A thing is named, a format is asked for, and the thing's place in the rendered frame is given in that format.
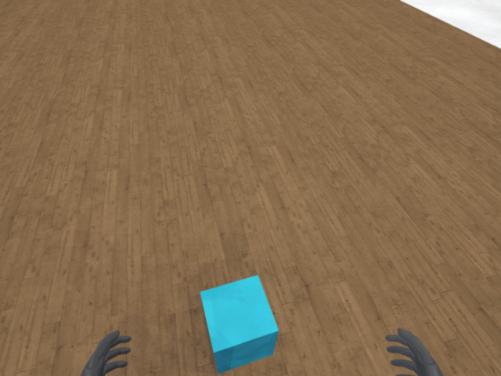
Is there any robot left hand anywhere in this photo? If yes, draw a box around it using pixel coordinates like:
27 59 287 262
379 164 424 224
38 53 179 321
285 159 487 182
81 330 132 376

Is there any carton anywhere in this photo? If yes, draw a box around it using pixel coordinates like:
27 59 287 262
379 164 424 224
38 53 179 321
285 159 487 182
200 275 279 374

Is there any robot right hand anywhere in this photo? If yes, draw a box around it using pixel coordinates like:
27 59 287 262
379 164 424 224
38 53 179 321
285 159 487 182
385 328 444 376

